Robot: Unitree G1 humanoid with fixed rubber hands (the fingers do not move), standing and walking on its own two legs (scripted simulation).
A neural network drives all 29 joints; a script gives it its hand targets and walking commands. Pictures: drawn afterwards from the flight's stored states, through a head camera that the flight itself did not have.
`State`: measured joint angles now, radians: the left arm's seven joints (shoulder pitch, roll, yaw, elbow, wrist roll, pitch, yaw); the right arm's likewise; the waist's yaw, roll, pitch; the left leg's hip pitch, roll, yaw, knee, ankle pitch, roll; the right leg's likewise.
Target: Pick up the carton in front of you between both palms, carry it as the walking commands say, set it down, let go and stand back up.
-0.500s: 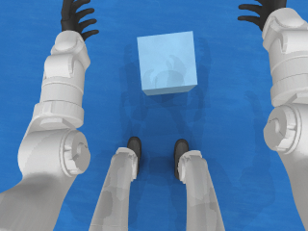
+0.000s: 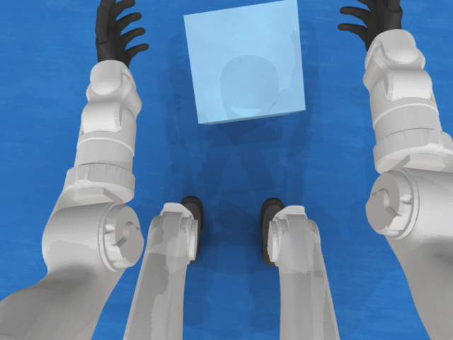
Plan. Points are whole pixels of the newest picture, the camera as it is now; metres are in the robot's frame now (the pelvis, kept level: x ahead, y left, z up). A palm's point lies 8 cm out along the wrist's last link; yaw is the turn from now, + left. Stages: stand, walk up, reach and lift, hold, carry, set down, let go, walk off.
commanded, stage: reach and lift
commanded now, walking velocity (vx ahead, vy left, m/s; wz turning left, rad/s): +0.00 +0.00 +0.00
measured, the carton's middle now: (243, 75) +0.53 -0.03 -0.43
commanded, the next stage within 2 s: none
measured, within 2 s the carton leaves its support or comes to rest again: leaves its support in 1.36 s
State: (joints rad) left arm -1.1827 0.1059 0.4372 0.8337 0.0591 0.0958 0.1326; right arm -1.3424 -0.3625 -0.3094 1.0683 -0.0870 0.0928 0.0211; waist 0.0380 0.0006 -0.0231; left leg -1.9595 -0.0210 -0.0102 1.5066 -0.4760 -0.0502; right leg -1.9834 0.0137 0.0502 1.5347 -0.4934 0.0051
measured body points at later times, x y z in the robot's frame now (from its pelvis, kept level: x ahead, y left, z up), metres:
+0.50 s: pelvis -0.06 +0.00 -0.17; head +0.34 -0.03 +0.03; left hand +0.52 +0.16 -0.36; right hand +0.55 -0.21 -0.36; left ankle +0.06 +0.13 -0.52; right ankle +0.05 -0.12 -0.52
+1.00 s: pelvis -0.05 +0.00 -0.18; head +0.34 -0.02 +0.03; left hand +0.52 +0.13 -0.36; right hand +0.55 -0.18 -0.36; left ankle +0.06 +0.13 -0.52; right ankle +0.05 -0.12 -0.52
